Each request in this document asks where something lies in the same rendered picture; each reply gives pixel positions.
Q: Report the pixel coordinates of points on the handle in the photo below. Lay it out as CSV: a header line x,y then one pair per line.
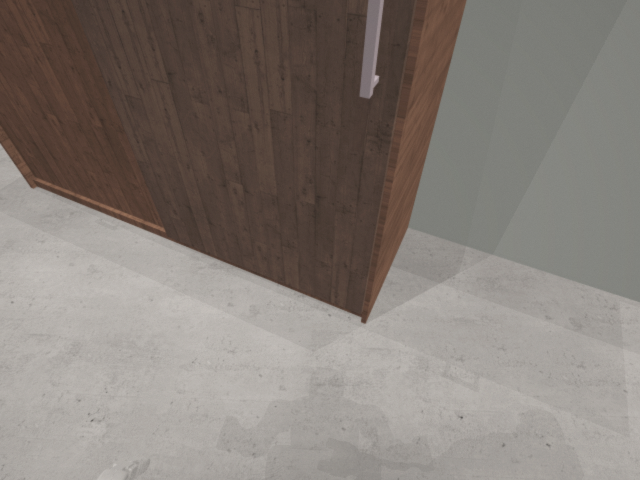
x,y
372,34

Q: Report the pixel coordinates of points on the left robot hand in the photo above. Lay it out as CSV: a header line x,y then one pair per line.
x,y
126,469

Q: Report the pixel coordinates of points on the wardrobe door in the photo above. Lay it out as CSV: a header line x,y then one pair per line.
x,y
245,119
57,111

